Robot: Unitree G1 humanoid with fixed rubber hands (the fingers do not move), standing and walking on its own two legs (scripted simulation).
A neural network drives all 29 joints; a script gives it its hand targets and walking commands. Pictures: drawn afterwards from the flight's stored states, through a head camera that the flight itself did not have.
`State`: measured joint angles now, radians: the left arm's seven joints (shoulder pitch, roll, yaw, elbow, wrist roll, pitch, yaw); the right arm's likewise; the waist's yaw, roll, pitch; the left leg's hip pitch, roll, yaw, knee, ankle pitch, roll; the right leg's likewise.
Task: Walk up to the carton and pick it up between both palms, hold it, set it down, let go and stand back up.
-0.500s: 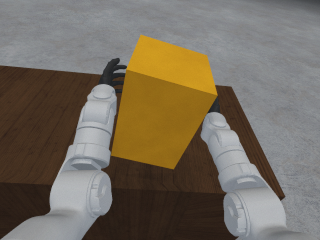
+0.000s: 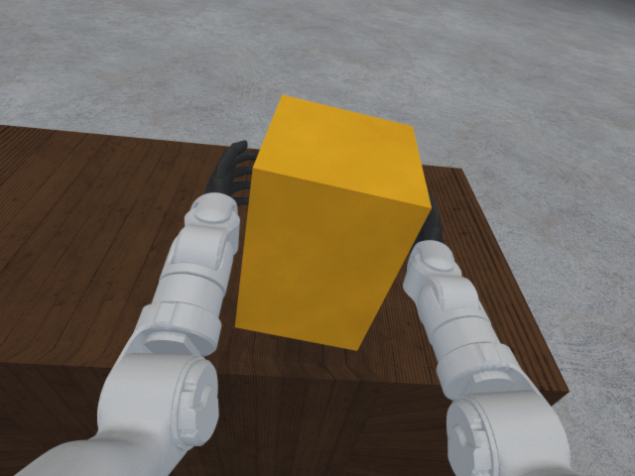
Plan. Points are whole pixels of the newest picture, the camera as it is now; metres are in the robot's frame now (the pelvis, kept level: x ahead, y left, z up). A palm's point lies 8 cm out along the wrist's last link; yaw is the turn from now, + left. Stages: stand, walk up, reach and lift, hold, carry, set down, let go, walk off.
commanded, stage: set down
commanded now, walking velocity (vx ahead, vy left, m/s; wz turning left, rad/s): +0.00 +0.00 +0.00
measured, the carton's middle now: (321, 229) +0.42 +0.01 +0.12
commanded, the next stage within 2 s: none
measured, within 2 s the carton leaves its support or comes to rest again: rests again in 1.92 s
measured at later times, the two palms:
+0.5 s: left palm (226, 208) +0.44 +0.14 +0.12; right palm (413, 253) +0.40 -0.13 +0.10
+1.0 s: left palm (226, 224) +0.43 +0.14 +0.10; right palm (409, 266) +0.40 -0.13 +0.07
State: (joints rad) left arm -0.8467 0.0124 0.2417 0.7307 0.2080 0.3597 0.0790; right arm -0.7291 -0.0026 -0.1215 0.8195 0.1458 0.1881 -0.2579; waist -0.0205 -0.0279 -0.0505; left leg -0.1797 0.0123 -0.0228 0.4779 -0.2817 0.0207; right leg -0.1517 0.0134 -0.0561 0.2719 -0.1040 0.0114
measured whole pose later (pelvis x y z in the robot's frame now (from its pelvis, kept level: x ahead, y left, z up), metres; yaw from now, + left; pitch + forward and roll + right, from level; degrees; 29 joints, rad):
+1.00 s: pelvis +0.03 +0.01 +0.00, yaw +0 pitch +2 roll -3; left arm -0.77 0.01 0.23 0.89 0.19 0.11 0.06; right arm -0.62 0.05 -0.17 0.88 0.04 0.01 -0.26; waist -0.02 -0.03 -0.04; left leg -0.19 0.01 -0.02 0.48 -0.32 0.02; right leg -0.15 0.01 -0.06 0.26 -0.13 0.02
